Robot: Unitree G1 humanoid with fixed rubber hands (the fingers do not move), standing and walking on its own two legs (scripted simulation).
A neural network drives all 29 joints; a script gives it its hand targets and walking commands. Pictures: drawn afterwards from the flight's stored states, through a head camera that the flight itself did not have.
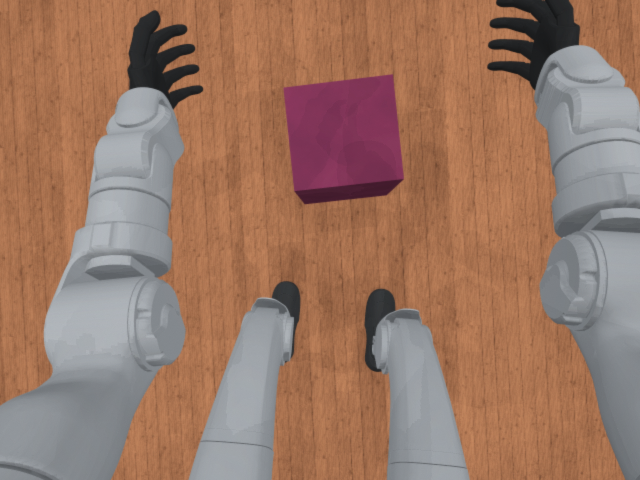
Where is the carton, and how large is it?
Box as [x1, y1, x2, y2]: [283, 74, 403, 203]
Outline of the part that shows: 392,74 283,88 294,190 304,203 387,194 403,178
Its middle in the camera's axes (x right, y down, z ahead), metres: +0.05 -0.21 +0.86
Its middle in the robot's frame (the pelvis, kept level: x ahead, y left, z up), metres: +0.56 +0.02 -0.53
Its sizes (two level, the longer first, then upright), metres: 0.210 0.200 0.250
